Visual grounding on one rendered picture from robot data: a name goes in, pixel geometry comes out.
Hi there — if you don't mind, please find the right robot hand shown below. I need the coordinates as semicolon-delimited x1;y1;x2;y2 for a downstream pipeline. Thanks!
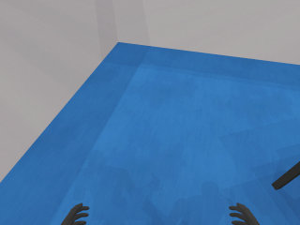
229;202;260;225

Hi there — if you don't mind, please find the left robot hand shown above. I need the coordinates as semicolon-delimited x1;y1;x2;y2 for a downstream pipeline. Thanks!
61;202;89;225

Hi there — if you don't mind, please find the table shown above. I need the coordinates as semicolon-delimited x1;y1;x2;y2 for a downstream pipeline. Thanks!
272;161;300;190

